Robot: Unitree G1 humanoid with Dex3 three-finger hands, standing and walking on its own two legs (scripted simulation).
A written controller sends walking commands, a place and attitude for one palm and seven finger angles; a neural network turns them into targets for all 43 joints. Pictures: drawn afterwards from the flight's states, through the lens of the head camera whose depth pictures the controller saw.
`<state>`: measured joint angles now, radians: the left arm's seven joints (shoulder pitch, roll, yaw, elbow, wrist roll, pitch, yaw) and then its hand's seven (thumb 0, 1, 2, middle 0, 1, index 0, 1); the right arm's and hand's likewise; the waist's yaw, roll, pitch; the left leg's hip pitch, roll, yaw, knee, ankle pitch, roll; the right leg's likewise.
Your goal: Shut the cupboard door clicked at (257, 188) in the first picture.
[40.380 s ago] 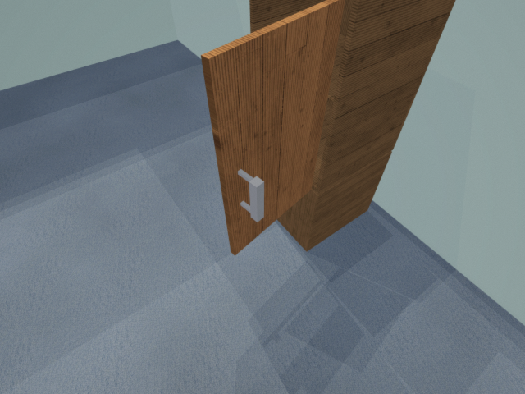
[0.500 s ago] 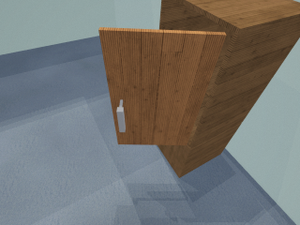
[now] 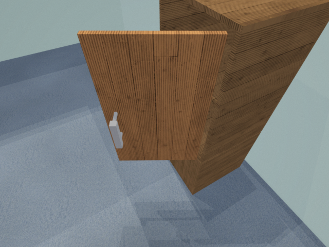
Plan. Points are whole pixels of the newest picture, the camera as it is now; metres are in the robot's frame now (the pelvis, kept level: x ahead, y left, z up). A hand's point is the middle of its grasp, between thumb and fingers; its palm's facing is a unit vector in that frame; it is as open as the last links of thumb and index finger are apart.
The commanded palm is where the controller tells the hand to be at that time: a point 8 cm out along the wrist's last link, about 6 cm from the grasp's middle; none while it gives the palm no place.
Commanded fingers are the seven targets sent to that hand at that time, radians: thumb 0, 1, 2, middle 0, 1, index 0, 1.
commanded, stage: shuffle to correct the standing spot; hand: left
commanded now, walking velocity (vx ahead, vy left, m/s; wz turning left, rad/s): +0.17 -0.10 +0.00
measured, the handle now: (117, 130) +0.50 +0.19 -0.08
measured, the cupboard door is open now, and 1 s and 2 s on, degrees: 61 61 61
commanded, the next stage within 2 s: come to a stop and stand still in 0.04 s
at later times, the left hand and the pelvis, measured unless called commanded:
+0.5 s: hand out of the picture +0.06 +0.16 -0.18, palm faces +0.07 -0.98 -0.17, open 7.4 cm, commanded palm none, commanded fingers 0.00 0.90 0.90 -0.20 -0.30 -0.20 -0.30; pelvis +0.06 -0.01 +0.00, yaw +0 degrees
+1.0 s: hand out of the picture +0.10 +0.17 -0.16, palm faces +0.03 -0.97 -0.24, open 7.4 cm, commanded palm none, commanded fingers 0.00 0.90 0.90 -0.20 -0.30 -0.20 -0.30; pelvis +0.02 -0.03 +0.00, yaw +1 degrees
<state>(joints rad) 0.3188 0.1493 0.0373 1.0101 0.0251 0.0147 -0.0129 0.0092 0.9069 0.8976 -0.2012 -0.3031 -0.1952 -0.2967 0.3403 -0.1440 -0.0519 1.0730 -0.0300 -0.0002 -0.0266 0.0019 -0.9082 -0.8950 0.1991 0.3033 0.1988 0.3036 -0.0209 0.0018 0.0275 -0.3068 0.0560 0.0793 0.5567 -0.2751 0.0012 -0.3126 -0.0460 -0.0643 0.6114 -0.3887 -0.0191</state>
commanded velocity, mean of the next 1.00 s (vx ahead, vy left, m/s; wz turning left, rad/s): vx -0.04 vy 0.00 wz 0.00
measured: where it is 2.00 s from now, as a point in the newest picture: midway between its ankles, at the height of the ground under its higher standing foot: outside the picture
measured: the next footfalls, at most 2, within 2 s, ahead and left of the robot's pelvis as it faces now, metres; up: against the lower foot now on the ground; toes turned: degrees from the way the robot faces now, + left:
left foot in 0.28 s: +0.10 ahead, +0.09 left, +0.00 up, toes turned +3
